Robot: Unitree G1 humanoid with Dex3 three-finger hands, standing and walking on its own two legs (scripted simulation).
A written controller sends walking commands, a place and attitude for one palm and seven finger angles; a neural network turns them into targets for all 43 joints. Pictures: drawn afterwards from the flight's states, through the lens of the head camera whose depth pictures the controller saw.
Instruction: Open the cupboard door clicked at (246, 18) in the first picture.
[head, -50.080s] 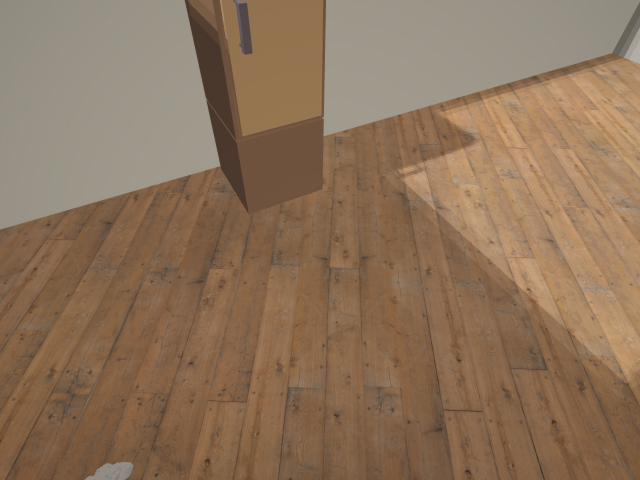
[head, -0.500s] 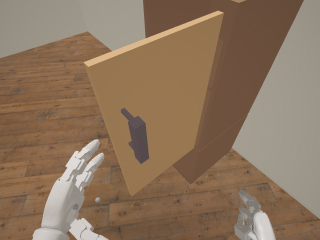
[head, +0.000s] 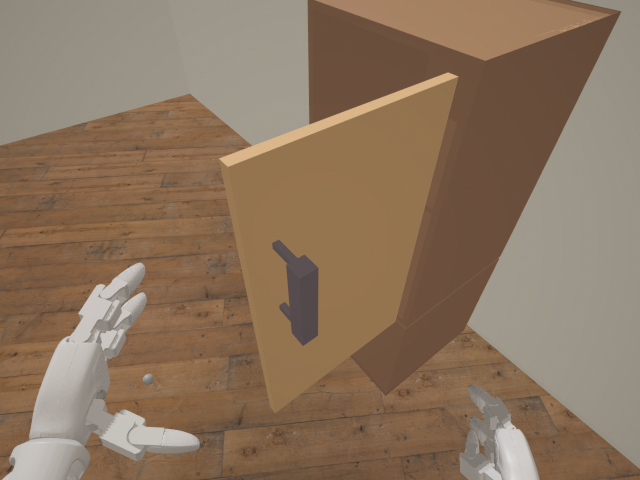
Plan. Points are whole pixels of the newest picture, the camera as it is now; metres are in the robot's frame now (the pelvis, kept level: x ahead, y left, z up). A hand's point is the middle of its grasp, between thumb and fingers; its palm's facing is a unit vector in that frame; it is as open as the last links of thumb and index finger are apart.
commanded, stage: draw the hand back to the body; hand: left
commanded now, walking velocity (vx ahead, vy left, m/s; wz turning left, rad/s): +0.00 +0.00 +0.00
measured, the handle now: (293, 292) +0.33 +0.08 +0.07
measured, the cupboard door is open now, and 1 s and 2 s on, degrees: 91 91 91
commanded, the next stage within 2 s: step back with the hand held close in 0.96 s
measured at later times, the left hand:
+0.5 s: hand (91, 311) +0.22 +0.25 +0.17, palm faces +0.40 -0.82 -0.41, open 10.1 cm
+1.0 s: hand (90, 304) +0.22 +0.24 +0.18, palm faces +0.44 -0.80 -0.41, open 7.4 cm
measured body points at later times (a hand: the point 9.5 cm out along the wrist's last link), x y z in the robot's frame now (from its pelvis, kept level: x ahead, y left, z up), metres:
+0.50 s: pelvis +0.02 +0.00 +0.03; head +0.01 -0.01 +0.48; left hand +0.19 +0.29 +0.19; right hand +0.21 -0.22 -0.05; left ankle -0.01 +0.10 -0.71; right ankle +0.02 -0.13 -0.71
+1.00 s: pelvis +0.02 -0.01 +0.03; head +0.01 -0.03 +0.48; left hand +0.19 +0.28 +0.21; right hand +0.21 -0.24 -0.05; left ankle -0.01 +0.10 -0.71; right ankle +0.02 -0.13 -0.71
